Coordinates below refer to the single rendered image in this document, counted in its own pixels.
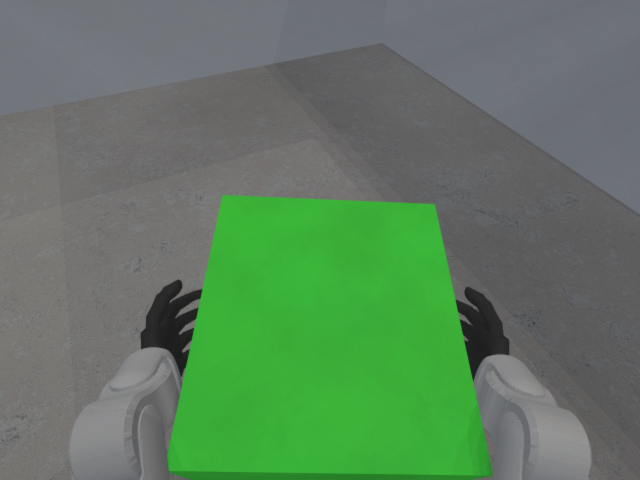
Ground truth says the left robot forearm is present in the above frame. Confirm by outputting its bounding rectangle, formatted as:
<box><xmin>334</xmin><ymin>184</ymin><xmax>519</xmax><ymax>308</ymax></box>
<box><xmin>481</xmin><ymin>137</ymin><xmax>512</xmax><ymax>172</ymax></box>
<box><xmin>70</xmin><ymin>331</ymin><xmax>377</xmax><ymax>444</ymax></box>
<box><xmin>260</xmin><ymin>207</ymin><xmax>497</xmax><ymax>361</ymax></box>
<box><xmin>68</xmin><ymin>347</ymin><xmax>182</xmax><ymax>480</ymax></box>

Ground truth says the robot right hand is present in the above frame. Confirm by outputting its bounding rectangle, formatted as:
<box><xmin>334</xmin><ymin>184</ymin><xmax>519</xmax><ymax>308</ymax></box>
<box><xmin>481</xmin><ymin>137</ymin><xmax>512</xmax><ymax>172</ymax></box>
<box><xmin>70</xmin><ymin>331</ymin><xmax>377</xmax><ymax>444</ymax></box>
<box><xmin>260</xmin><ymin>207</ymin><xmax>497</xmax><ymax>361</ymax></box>
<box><xmin>455</xmin><ymin>287</ymin><xmax>509</xmax><ymax>381</ymax></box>

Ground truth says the robot left hand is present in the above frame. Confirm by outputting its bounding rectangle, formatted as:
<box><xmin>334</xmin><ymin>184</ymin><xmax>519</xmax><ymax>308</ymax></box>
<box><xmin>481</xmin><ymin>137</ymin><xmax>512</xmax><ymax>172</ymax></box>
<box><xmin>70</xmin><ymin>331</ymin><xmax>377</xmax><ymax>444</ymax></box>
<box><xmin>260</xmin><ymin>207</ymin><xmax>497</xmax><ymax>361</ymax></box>
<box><xmin>141</xmin><ymin>280</ymin><xmax>202</xmax><ymax>377</ymax></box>

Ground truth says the right robot forearm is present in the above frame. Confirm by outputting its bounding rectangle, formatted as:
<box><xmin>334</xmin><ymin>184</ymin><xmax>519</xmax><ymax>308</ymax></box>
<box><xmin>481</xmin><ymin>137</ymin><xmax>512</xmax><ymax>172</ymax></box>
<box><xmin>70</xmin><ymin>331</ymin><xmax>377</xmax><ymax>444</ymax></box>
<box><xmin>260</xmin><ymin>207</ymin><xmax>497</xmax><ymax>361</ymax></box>
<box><xmin>473</xmin><ymin>354</ymin><xmax>592</xmax><ymax>480</ymax></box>

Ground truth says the carton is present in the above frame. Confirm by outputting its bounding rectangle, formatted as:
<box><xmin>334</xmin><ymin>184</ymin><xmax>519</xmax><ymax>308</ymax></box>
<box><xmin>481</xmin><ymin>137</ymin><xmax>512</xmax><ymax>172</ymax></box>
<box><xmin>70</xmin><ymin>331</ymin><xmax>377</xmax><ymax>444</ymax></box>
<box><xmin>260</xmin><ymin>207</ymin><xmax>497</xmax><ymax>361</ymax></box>
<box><xmin>167</xmin><ymin>195</ymin><xmax>493</xmax><ymax>480</ymax></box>

